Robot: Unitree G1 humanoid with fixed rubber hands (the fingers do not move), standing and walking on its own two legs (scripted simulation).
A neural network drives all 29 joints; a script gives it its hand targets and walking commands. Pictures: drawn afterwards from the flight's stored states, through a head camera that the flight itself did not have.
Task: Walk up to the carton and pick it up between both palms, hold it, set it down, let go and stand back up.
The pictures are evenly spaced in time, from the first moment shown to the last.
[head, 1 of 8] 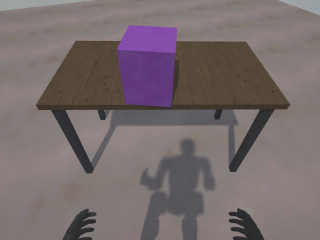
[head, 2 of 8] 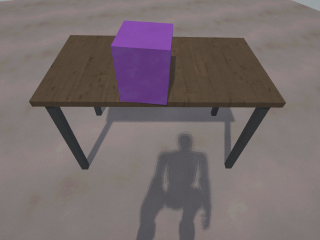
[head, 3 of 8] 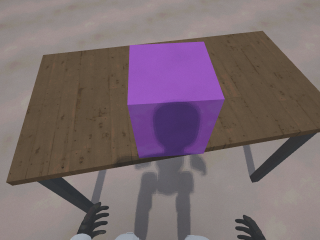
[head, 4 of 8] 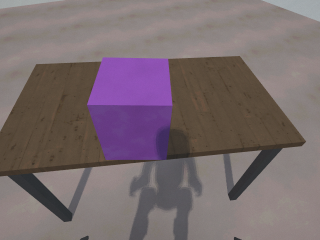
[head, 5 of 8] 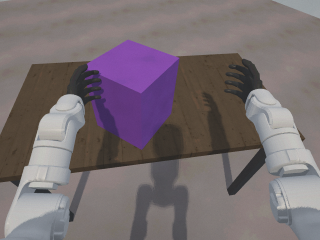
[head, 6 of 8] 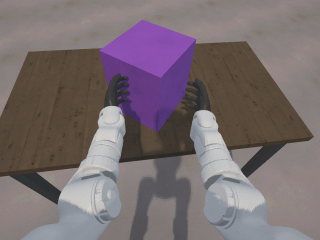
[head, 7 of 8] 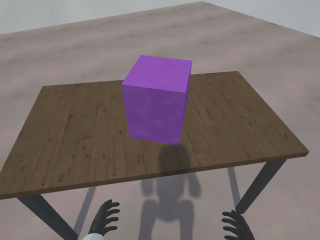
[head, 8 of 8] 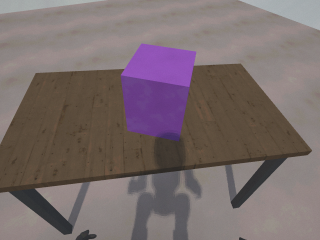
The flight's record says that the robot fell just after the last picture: no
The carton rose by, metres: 0.02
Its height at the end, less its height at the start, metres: +0.00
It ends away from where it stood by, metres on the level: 0.16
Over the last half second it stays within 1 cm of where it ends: yes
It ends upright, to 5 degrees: yes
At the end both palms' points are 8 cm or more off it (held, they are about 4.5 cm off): yes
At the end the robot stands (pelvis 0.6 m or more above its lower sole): yes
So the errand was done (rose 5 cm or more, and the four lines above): no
